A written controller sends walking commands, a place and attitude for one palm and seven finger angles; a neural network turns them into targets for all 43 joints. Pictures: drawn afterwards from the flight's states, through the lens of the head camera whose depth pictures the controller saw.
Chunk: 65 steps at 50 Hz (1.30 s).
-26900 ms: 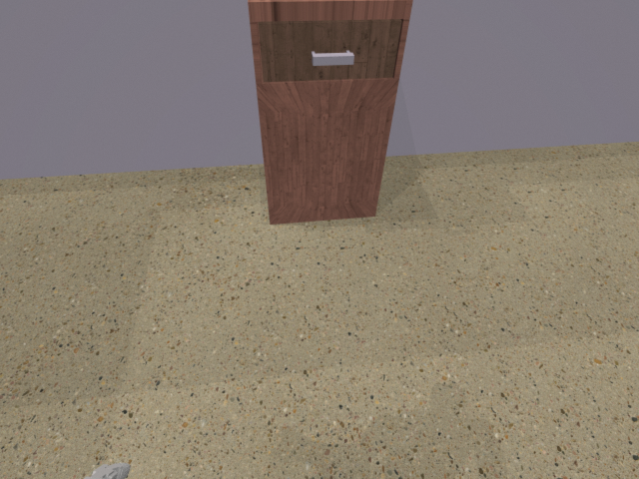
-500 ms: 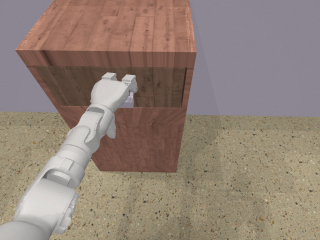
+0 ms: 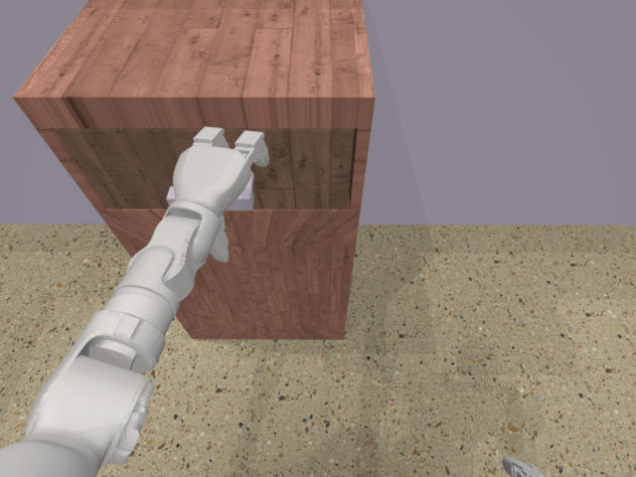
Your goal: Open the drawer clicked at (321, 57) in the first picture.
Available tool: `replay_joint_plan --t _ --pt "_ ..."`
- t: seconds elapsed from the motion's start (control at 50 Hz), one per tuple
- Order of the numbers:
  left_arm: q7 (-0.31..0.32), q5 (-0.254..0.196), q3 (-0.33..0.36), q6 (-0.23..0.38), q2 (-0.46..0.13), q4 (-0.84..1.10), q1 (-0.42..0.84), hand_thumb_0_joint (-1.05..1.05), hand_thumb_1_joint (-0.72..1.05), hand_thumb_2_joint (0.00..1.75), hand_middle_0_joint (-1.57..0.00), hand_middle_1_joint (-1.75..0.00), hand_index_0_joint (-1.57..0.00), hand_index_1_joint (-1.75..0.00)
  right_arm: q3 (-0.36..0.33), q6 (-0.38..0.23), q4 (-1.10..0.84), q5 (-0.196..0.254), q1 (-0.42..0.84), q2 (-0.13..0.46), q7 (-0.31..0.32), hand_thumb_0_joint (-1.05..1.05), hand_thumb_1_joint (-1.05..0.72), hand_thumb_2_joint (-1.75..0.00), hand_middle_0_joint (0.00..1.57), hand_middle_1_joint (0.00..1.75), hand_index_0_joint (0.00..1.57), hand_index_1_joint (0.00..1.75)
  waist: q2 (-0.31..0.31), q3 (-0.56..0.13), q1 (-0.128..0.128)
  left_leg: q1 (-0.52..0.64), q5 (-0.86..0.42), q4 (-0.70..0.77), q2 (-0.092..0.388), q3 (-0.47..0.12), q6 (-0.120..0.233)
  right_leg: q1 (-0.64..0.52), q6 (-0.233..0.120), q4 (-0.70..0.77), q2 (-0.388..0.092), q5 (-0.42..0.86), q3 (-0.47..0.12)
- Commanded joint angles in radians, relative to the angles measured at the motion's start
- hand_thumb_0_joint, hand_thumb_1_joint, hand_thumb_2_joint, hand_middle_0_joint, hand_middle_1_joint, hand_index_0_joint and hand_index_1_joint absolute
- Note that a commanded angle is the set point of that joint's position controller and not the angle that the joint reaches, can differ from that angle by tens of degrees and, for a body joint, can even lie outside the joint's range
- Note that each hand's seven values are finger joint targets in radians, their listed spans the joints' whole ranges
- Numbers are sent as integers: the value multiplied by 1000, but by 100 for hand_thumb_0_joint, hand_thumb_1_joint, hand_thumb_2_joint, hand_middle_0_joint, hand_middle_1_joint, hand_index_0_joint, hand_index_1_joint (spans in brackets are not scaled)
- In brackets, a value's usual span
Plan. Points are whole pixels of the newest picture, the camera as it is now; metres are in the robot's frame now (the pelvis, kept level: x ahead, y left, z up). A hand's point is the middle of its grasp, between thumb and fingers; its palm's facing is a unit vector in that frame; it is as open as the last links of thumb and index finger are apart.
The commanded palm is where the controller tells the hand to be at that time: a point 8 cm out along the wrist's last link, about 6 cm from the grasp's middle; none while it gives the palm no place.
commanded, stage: re-aim the fingers above the handle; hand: left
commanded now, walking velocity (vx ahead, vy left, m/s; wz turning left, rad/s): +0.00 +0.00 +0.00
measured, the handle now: (213, 188) +0.54 +0.17 +0.01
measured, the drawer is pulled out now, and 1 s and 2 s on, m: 0.00 0.00 0.00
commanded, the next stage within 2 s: lower the fingers behind the handle in 0.16 s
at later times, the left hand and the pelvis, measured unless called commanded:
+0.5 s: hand (233, 196) +0.47 +0.11 +0.06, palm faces +0.12 -0.13 -0.98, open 13.8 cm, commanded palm +0.44 +0.16 +0.11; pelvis +0.00 +0.00 -0.01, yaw -1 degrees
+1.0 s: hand (211, 222) +0.46 +0.15 +0.02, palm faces +0.06 -0.07 -1.00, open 13.9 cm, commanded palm +0.44 +0.17 +0.07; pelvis +0.00 +0.01 -0.02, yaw +0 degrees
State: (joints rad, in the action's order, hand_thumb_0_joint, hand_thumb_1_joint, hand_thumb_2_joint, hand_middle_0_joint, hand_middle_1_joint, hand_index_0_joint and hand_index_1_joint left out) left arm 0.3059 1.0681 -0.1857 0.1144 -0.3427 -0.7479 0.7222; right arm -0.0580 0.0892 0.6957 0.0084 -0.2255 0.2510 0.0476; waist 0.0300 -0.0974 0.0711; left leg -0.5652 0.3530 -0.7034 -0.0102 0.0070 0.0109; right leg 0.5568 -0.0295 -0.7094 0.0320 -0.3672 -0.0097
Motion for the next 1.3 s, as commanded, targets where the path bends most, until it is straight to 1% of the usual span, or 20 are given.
replay_joint_plan --t 0.0,0.04,0.1,0.16,0.2,0.24,0.3,0.36,0.38,0.48,0.56,0.62,0.68,0.76,0.82,0.88,0.96,1.0,1.14,1.28 --pt "164 26 221 -229 -380 -15 491 0 -50 30 -30 -120 -30 -120 -6 -3 -69 -2 -24 110 -12 0 -90 -90 20 30 20 30 29 -397 -63 134 -333 77 -26 51 2 -195 -12 77 10 348 1" --pt "132 41 166 -352 -330 -164 436 0 -50 30 -30 -120 -30 -120 -5 15 -61 4 -29 118 -21 0 -90 -90 20 30 20 30 1 -417 -59 132 -348 90 -20 65 0 -229 -5 90 13 387 3" --pt "-35 -31 72 -421 -239 -195 418 0 -50 30 -30 -120 -30 -120 -18 39 -100 26 -50 151 -17 0 -90 -90 20 30 20 30 -126 -457 -5 162 -368 93 -21 70 25 -313 16 123 4 506 -3" --pt "-231 -126 -96 -317 -42 30 456 0 -50 30 -30 -120 -30 -120 -35 29 -138 28 -21 162 13 0 -90 -90 20 30 20 30 -205 -396 74 217 -352 89 -31 44 55 -295 36 158 -6 575 -3" --pt "-280 -150 -162 -198 37 148 510 0 -50 30 -30 -120 -30 -120 -28 -4 -119 24 -28 148 27 0 -90 -90 20 30 20 30 -121 -341 95 272 -354 84 -31 15 61 -205 30 161 -6 495 -4" --pt "-276 -133 -120 -90 -29 227 556 0 -50 30 -30 -120 -30 -120 -30 -26 -93 13 -66 138 36 0 -90 -90 20 30 20 30 -22 -335 87 325 -360 71 -35 -7 55 -133 17 147 0 423 -4" --pt "-183 -89 96 59 -259 316 585 0 -50 30 -30 -120 -30 -120 -40 -37 -72 -5 -120 123 45 0 -90 -90 20 30 20 30 40 -402 36 323 -397 35 -36 -10 41 -122 -3 100 6 419 -10" --pt "-6 -29 213 68 -325 191 533 0 -50 30 -30 -120 -30 -120 -30 -41 -51 -3 -115 102 15 0 -90 -90 20 30 20 30 16 -357 -8 182 -371 13 -30 -10 19 -77 -14 47 11 362 8" --pt "51 -15 309 34 -416 139 481 0 -50 30 -30 -120 -30 -120 -30 -35 -51 -7 -110 107 8 0 -90 -90 20 30 20 30 3 -377 -47 130 -377 17 -34 -4 13 -123 -19 35 11 368 7" --pt "197 35 212 -214 -298 -94 403 0 -50 30 -30 -120 -30 -120 -20 -2 -66 -20 -64 114 -28 0 -90 -90 20 30 20 30 -18 -409 -50 67 -362 18 -26 50 0 -124 -15 24 19 373 18" --pt "122 38 61 -405 -167 -177 493 0 -50 30 -30 -120 -30 -120 -39 23 -70 4 -97 137 -46 0 -90 -90 20 30 20 30 -46 -495 11 145 -386 31 -10 62 13 -162 1 62 24 438 11" --pt "-43 -80 -11 -345 -90 -13 551 0 -50 30 -30 -120 -30 -120 -60 26 -97 10 -91 151 -18 0 -90 -90 20 30 20 30 -117 -565 70 230 -421 23 -18 40 44 -243 19 95 13 561 -6" --pt "-171 -111 -60 -174 -58 119 551 0 -50 30 -30 -120 -30 -120 -52 0 -90 0 -98 143 25 0 -90 -90 20 30 20 30 -92 -478 95 257 -433 23 -26 11 54 -195 22 97 5 546 -5" --pt "-163 -32 -37 -32 -58 5 359 0 -50 30 -30 -120 -30 -120 -46 -1 -42 -12 -149 126 19 0 -90 -90 20 30 20 30 -34 -270 58 205 -387 1 -16 -4 35 4 -2 83 17 385 13" --pt "-67 -17 49 22 -104 9 354 0 -50 30 -30 -120 -30 -120 -51 -1 -55 -12 -152 115 -5 0 -90 -90 20 30 20 30 2 -287 21 171 -388 -22 -8 -4 20 42 -19 37 20 337 21" --pt "67 6 170 -10 -210 -23 373 0 -50 30 -30 -120 -30 -120 -52 -10 -58 -18 -149 119 -26 0 -90 -90 20 30 20 30 4 -343 -13 93 -383 -40 -11 -1 13 25 -26 -8 24 334 25" --pt "192 75 106 -135 -138 -75 455 0 -50 30 -30 -120 -30 -120 -62 -17 -53 -25 -151 118 -57 0 -90 -90 20 30 20 30 32 -412 18 91 -397 -71 -7 7 6 80 -24 -37 34 326 35" --pt "212 90 113 -206 -169 -102 524 0 -50 30 -30 -120 -30 -120 -65 -6 -43 -25 -159 130 -61 0 -90 -90 20 30 20 30 15 -465 33 101 -392 -73 -4 7 6 67 -19 -38 36 326 32" --pt "115 17 62 -353 -157 -271 565 0 -50 30 -30 -120 -30 -120 -38 30 -52 -8 -143 133 -29 0 -90 -90 20 30 20 30 -62 -420 69 61 -252 -18 -15 24 29 -27 4 34 26 299 13" --pt "-19 14 67 -237 -185 -349 424 0 -50 30 -30 -120 -30 -120 -16 6 -83 -7 -166 144 2 0 -90 -90 20 30 20 30 -103 -268 66 -61 -121 -17 -18 28 39 7 6 51 11 207 -4"
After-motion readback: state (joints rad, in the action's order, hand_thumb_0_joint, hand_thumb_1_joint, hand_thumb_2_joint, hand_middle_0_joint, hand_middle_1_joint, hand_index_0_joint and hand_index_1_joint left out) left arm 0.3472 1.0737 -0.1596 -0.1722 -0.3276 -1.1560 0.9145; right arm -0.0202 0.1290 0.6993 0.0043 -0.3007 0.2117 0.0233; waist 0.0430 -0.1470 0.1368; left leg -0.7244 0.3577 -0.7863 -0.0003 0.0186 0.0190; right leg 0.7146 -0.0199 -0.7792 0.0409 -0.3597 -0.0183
